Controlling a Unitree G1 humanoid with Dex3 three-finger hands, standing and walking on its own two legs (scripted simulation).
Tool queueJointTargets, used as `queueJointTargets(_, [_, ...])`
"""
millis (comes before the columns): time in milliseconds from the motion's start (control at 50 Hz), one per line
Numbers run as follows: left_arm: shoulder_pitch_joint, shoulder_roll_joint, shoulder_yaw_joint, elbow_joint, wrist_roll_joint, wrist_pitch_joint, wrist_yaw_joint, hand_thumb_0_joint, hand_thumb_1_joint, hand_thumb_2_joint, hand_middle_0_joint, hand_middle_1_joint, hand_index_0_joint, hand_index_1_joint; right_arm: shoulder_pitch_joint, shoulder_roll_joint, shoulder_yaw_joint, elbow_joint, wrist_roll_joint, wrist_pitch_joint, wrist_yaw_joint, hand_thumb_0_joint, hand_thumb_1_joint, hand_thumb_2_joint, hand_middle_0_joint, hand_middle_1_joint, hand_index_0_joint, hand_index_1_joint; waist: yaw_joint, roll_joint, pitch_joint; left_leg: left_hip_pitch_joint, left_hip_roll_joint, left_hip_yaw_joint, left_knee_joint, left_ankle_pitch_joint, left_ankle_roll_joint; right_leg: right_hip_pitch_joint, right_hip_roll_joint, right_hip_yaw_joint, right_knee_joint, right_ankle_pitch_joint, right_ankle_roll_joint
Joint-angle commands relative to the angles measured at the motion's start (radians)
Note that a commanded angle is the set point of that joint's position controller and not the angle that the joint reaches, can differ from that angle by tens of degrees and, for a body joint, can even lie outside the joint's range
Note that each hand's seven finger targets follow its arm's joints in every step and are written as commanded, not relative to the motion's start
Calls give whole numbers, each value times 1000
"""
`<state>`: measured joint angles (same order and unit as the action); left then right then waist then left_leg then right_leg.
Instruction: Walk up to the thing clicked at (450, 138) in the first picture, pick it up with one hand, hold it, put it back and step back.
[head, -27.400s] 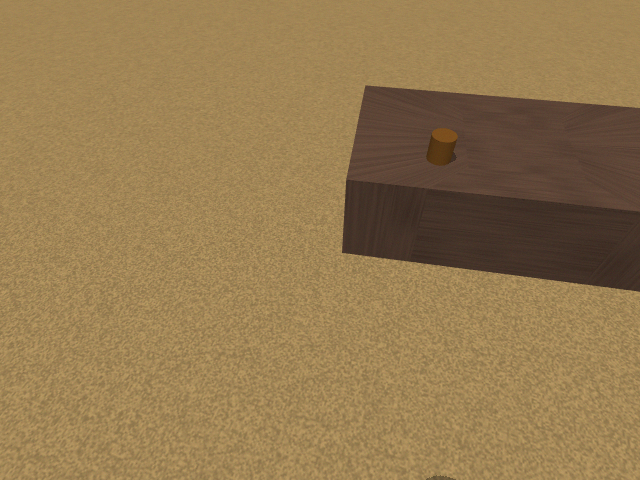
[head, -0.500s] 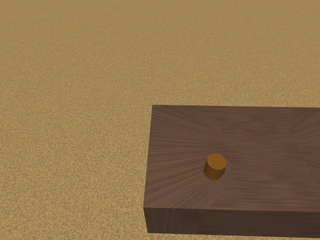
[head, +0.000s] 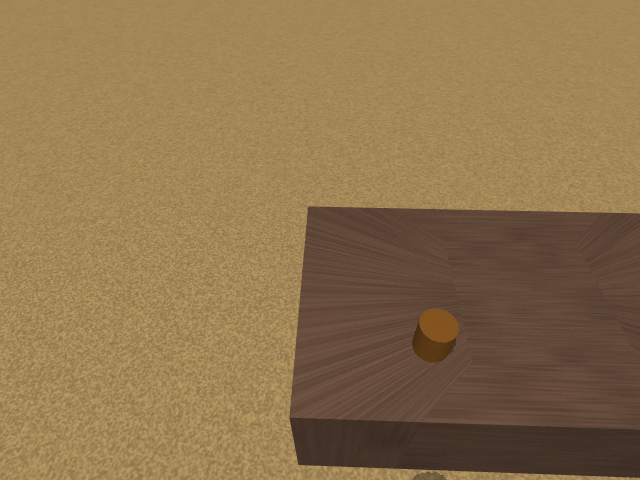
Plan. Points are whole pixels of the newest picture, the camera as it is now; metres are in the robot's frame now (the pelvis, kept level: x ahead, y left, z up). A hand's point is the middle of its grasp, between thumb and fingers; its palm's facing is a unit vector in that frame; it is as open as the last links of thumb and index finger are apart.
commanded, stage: stand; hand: right
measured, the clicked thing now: (434, 335) +0.51 -0.23 -0.34
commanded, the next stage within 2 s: step back in 1.82 s
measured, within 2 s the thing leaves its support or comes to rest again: neither
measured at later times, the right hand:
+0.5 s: hand out of the picture +0.07 -0.25 -0.16, palm faces -0.02 +0.94 -0.34, open 7.4 cm
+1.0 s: hand out of the picture +0.07 -0.25 -0.16, palm faces -0.03 +0.94 -0.33, open 7.4 cm
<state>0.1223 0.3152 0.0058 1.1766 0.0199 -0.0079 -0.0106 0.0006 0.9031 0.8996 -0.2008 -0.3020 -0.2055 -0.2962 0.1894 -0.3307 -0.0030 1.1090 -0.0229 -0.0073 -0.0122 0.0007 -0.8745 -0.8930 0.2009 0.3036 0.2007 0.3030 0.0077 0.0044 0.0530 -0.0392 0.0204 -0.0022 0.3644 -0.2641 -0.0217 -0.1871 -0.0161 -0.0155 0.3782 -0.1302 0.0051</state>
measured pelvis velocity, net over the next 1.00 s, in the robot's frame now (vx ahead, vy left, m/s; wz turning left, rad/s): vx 0.01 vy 0.00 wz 0.01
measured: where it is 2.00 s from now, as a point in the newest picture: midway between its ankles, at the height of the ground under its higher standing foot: outside the picture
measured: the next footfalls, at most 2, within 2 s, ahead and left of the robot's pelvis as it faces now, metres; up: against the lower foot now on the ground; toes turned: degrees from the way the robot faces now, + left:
none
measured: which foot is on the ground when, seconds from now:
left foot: down 0.00-1.00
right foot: down 0.00-1.00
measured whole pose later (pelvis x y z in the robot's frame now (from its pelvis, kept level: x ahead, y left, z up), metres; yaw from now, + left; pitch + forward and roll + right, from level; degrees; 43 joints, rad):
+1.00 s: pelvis +0.01 +0.00 +0.00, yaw +0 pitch -3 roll +0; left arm 0.11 0.33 0.00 1.16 0.01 -0.01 -0.01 0.00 0.90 0.90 -0.20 -0.30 -0.21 -0.30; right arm 0.16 -0.35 -0.01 1.13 -0.02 0.00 0.00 0.00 -0.90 -0.90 0.20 0.30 0.20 0.30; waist 0.00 0.01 0.06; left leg -0.01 0.02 -0.01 0.31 -0.25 -0.03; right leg -0.17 -0.01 -0.02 0.35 -0.14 0.00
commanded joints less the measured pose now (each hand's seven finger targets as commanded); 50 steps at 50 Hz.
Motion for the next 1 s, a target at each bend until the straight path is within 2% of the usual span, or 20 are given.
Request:
queueJointTargets(0, [-34, 207, 38, -51, -7, -16, 18, 0, 900, 900, -200, -300, -200, -301, -19, -200, -34, -48, 2, -22, -15, 0, -900, -900, 200, 300, 200, 300, -1, 10, -17, -120, 105, -73, -104, 110, 37, 93, -104, 105, -45, 85, -30])
queueJointTargets(60, [-44, 208, 37, -54, -7, -17, 18, 0, 900, 900, -200, -300, -200, -301, -24, -206, -35, -46, 4, -21, -14, 0, -900, -900, 200, 300, 200, 300, -1, -4, -20, -117, 104, -70, -104, 111, 36, 101, -103, 105, -54, 79, -26])
queueJointTargets(140, [-53, 204, 35, -60, -7, -20, 19, 0, 900, 900, -200, -300, -200, -301, -27, -209, -35, -45, 5, -21, -16, 0, -900, -900, 200, 300, 200, 300, -11, -1, -63, -83, 111, -62, -86, 214, 32, 129, -112, 99, -35, 205, -30])
queueJointTargets(160, [-51, 209, 36, -57, -9, -19, 21, 0, 900, 900, -200, -300, -200, -301, -32, -207, -34, -43, 6, -21, -16, 0, -900, -900, 200, 300, 200, 300, -4, -6, -50, -88, 109, -69, -95, 190, 31, 121, -109, 97, -40, 180, -26])
queueJointTargets(220, [-54, 210, 36, -58, -9, -16, 19, 0, 900, 900, -200, -300, -200, -301, -38, -211, -33, -42, 4, -21, -17, 0, -900, -900, 200, 300, 200, 300, -4, 3, -50, -82, 110, -67, -102, 204, 29, 119, -111, 94, -37, 189, -27])
queueJointTargets(240, [-50, 207, 35, -55, -10, -17, 19, 0, 900, 900, -200, -300, -200, -301, -47, -211, -33, -42, 6, -20, -15, 0, -900, -900, 200, 300, 200, 300, 0, 3, -41, -79, 112, -72, -107, 181, 31, 110, -109, 92, -45, 158, -25])
queueJointTargets(300, [-68, 211, 36, -60, -9, -16, 19, 0, 900, 900, -200, -300, -200, -301, -48, -217, -36, -42, 4, -19, -15, 0, -900, -900, 200, 300, 200, 300, -6, -10, -37, -84, 112, -69, -108, 164, 31, 105, -109, 96, -50, 137, -25])
queueJointTargets(420, [-66, 222, 36, -65, -8, -22, 22, 0, 900, 900, -200, -300, -200, -301, -56, -223, -41, -39, 6, -19, -14, 0, -900, -900, 200, 300, 200, 300, -9, -11, -79, -49, 115, -65, -96, 230, 31, 133, -121, 96, -40, 232, -29])
queueJointTargets(520, [-69, 222, 36, -64, -8, -21, 22, 0, 900, 900, -200, -300, -200, -301, -59, -215, -39, -40, 5, -16, -9, 0, -900, -900, 200, 300, 200, 300, -8, -21, -42, -76, 109, -66, -117, 151, 31, 112, -113, 94, -60, 132, -25])
queueJointTargets(560, [-73, 231, 39, -64, -11, -19, 21, 0, 900, 900, -200, -300, -200, -301, -56, -214, -38, -37, 4, -14, -9, 0, -900, -900, 200, 300, 200, 300, -6, -13, -14, -95, 109, -68, -129, 91, 32, 97, -111, 102, -74, 66, -27])
queueJointTargets(620, [-65, 225, 39, -65, -8, -19, 18, 0, 900, 900, -200, -300, -200, -301, -63, -224, -42, -39, 4, -15, -7, 0, -900, -900, 200, 300, 200, 300, -1, 1, -13, -103, 108, -73, -132, 74, 34, 95, -107, 102, -79, 27, -27])
queueJointTargets(700, [-70, 234, 39, -72, -9, -23, 18, 0, 900, 900, -200, -300, -200, -301, -59, -220, -44, -43, 4, -16, -5, 0, -900, -900, 200, 300, 200, 300, -11, -13, -44, -78, 109, -69, -119, 108, 36, 101, -115, 109, -77, 70, -32])
queueJointTargets(740, [-66, 227, 36, -72, -8, -23, 18, 0, 900, 900, -200, -300, -200, -301, -59, -221, -43, -42, 6, -15, -4, 0, -900, -900, 200, 300, 200, 300, -5, -8, -35, -87, 106, -71, -120, 99, 35, 99, -110, 105, -80, 48, -27])
queueJointTargets(780, [-66, 230, 37, -76, -8, -25, 17, 0, 900, 900, -200, -300, -200, -301, -58, -227, -45, -43, 5, -16, -5, 0, -900, -900, 200, 300, 200, 300, -11, 2, -50, -79, 111, -70, -115, 117, 36, 107, -117, 108, -72, 105, -32])
queueJointTargets(800, [-72, 234, 38, -75, -12, -23, 17, 0, 900, 900, -200, -300, -200, -301, -54, -210, -38, -40, 6, -15, -4, 0, -900, -900, 200, 300, 200, 300, -8, -7, -31, -96, 108, -71, -124, 106, 34, 105, -115, 107, -70, 93, -33])
queueJointTargets(880, [-66, 230, 37, -76, -12, -22, 18, 0, 900, 900, -200, -300, -200, -301, -59, -221, -40, -41, 7, -19, -7, 0, -900, -900, 200, 300, 200, 300, -9, 3, -62, -66, 114, -70, -119, 170, 30, 118, -117, 100, -49, 162, -38])
queueJointTargets(940, [-62, 231, 36, -77, -13, -22, 19, 0, 900, 900, -200, -300, -200, -301, -53, -224, -40, -38, 7, -18, -6, 0, -900, -900, 200, 300, 200, 300, -8, -8, -69, -63, 114, -67, -117, 188, 32, 125, -116, 97, -48, 178, -36])
queueJointTargets(980, [-53, 228, 34, -72, -14, -21, 18, 0, 900, 900, -200, -300, -200, -301, -53, -225, -39, -37, 9, -19, -6, 0, -900, -900, 200, 300, 200, 300, -5, -8, -52, -64, 111, -70, -118, 175, 30, 113, -111, 94, -57, 148, -32])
